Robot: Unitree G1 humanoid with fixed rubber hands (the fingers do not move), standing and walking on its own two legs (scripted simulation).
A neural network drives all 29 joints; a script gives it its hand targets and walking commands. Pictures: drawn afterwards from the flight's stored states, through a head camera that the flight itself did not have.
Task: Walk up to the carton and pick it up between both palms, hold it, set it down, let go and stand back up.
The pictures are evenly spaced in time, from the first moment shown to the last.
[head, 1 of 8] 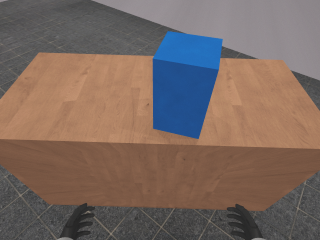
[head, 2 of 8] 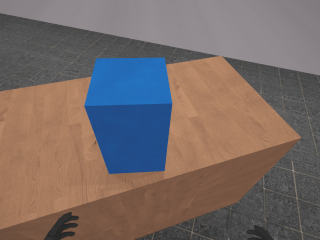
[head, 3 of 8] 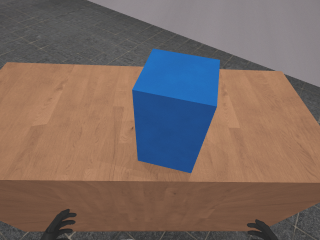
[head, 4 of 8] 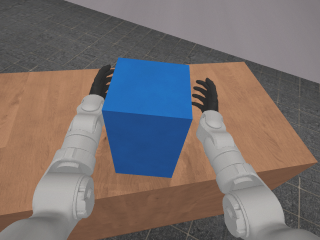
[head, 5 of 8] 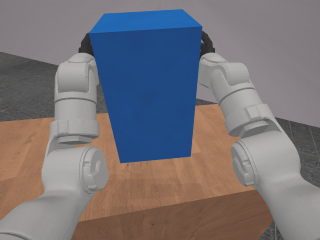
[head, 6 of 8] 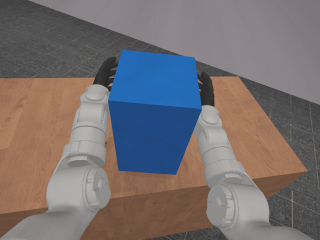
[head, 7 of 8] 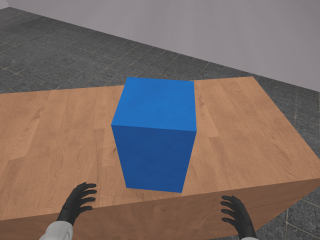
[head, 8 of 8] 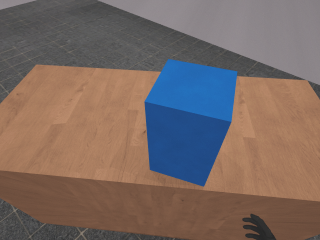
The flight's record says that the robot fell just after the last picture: no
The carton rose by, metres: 0.26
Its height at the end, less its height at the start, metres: +0.00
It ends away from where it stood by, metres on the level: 0.02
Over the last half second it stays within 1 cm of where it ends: yes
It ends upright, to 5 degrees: yes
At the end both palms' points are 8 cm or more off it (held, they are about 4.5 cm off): yes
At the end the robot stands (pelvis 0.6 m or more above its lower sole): yes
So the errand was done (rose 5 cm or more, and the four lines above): yes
